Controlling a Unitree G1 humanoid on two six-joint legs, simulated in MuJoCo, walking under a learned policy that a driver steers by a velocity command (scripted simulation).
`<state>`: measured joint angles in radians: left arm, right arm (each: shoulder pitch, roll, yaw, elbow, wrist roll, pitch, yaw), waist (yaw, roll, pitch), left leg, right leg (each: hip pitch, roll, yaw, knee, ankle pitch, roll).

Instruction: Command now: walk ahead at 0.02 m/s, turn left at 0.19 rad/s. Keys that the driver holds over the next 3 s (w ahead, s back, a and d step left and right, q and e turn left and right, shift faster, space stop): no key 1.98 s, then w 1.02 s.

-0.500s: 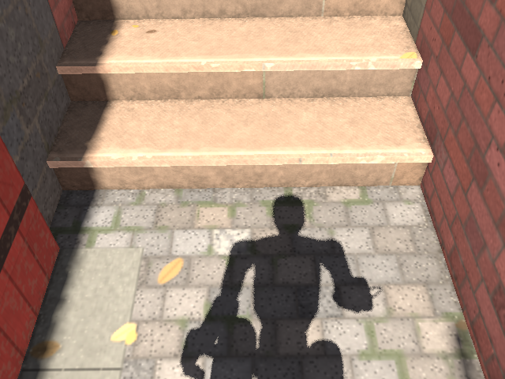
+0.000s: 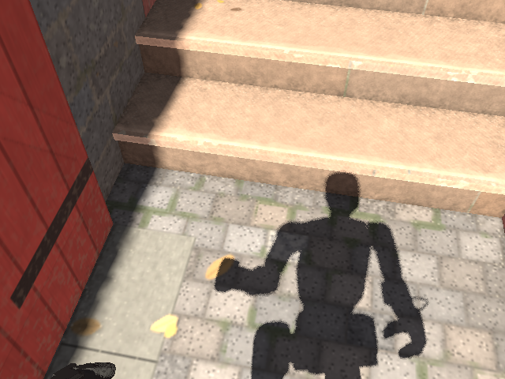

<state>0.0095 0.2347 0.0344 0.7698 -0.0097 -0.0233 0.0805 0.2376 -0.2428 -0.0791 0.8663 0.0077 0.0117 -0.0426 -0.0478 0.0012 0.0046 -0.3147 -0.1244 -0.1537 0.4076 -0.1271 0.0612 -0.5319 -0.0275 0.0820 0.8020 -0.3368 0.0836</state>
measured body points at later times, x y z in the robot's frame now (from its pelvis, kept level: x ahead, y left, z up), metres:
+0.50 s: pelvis +0.01 -0.02 +0.00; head +0.01 -0.02 +0.45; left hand +0.09 +0.23 -0.14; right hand +0.14 -0.27 -0.13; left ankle +0.02 +0.11 -0.74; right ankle +0.04 -0.14 -0.74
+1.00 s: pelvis +0.01 -0.01 +0.00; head +0.02 -0.01 +0.45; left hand +0.02 +0.23 -0.16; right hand +0.09 -0.25 -0.15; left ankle +0.02 +0.11 -0.74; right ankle +0.04 -0.14 -0.74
